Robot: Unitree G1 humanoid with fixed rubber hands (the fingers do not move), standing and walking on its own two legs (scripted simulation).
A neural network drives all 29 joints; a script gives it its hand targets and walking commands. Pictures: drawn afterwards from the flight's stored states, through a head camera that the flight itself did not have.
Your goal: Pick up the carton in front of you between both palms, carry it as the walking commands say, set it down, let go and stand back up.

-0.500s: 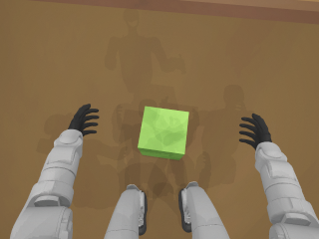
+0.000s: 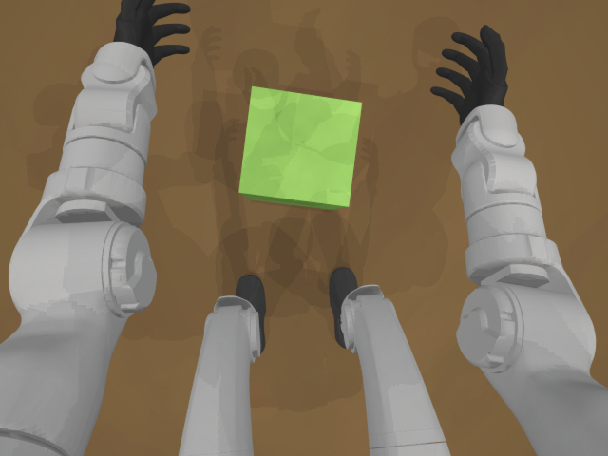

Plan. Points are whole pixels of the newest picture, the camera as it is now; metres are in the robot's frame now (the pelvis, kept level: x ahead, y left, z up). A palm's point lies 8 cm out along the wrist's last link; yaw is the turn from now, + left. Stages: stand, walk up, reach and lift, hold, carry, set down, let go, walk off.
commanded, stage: reach and lift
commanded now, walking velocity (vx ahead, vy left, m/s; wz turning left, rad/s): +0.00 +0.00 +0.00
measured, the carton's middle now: (298, 158) +0.50 -0.03 -0.52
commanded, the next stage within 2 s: none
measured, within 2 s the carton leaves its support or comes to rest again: leaves its support in 1.66 s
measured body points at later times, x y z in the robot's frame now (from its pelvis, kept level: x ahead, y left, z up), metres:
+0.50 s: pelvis -0.02 +0.00 -0.19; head +0.33 +0.00 +0.09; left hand +0.54 +0.16 -0.35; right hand +0.47 -0.23 -0.35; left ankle +0.08 +0.11 -0.61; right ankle +0.08 -0.13 -0.61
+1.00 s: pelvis -0.03 -0.01 -0.27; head +0.34 +0.00 -0.03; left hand +0.54 +0.13 -0.47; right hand +0.49 -0.23 -0.46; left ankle +0.08 +0.11 -0.61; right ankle +0.08 -0.13 -0.61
